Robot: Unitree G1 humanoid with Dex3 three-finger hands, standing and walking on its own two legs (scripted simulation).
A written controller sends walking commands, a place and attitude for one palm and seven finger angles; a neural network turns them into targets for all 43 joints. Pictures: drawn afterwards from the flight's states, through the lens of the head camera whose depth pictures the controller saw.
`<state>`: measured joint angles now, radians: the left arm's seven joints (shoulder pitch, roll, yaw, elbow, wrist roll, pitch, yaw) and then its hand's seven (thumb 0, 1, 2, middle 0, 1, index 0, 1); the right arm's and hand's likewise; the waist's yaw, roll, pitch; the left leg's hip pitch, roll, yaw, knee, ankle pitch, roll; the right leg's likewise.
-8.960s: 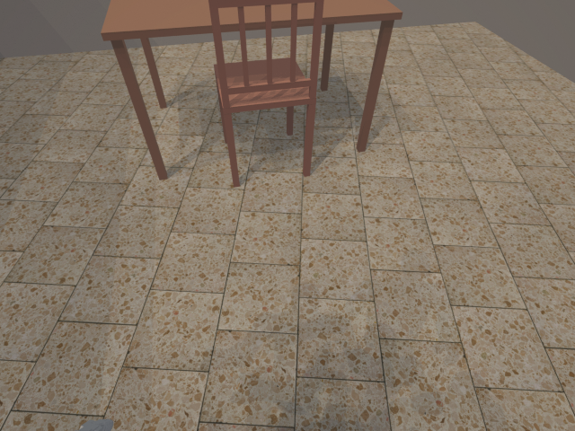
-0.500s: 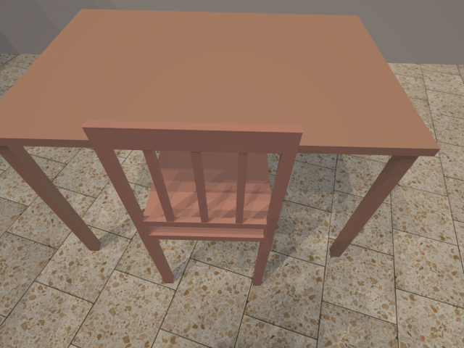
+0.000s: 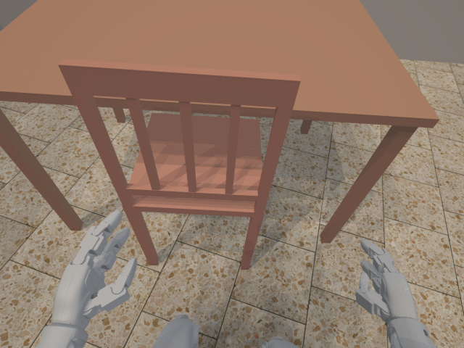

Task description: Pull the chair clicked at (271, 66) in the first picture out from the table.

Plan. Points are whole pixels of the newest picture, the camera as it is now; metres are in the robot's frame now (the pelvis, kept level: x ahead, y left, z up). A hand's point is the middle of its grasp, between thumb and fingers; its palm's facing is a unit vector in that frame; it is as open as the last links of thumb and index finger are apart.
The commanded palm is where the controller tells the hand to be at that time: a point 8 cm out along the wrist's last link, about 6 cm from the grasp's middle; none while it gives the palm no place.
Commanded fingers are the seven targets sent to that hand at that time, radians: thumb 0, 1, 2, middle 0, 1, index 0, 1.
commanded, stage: raise the hand toward the chair's back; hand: left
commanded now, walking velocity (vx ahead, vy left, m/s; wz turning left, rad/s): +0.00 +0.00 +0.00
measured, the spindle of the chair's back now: (189, 152) +0.52 +0.13 +0.00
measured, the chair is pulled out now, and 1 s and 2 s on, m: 0.00 0.00 0.00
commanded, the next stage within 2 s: aim the fingers beside a spindle in 1.72 s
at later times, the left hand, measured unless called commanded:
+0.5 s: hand (116, 271) +0.23 +0.20 +0.03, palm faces +0.05 -1.00 -0.06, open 13.2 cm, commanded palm +0.20 +0.25 +0.03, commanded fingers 0.00 -0.15 0.45 -0.09 -0.14 -0.09 -0.14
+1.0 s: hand (103, 257) +0.24 +0.22 +0.04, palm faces +0.05 -1.00 -0.06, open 16.7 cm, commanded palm +0.22 +0.28 +0.05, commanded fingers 0.00 -0.50 0.30 -0.06 -0.08 -0.06 -0.08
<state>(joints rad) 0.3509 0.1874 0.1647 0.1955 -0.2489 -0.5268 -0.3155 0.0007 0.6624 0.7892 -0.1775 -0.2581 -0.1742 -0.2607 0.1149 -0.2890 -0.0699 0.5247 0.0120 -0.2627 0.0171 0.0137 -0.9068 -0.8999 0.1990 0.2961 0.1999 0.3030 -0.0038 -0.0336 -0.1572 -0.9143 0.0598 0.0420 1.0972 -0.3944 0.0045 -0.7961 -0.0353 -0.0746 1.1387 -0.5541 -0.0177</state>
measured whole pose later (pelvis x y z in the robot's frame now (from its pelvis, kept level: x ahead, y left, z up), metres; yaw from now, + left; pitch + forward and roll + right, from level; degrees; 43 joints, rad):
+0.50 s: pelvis +0.01 +0.00 -0.01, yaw +0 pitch +15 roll -3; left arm 0.39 0.22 0.20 0.03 -0.26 -0.36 -0.25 0.00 0.08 0.54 -0.12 -0.17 -0.12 -0.17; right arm 0.24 -0.20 -0.01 0.64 0.02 -0.23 -0.07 0.02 -0.90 -0.90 0.20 0.30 0.20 0.30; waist -0.02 0.05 -0.14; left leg -0.98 0.08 0.00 1.15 -0.43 0.00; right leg -0.83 -0.01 -0.11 1.14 -0.57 -0.02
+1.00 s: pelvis +0.02 +0.02 +0.00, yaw +1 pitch +14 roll -4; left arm 0.32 0.24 0.18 0.04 -0.24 -0.36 -0.23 -0.01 -0.45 0.32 -0.07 -0.09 -0.06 -0.09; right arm 0.18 -0.21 0.03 0.55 0.01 -0.22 -0.06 0.01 -0.90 -0.90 0.20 0.30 0.20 0.30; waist 0.00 0.04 -0.12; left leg -0.93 0.05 0.00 1.11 -0.43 0.02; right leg -0.76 -0.03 -0.11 1.08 -0.55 0.01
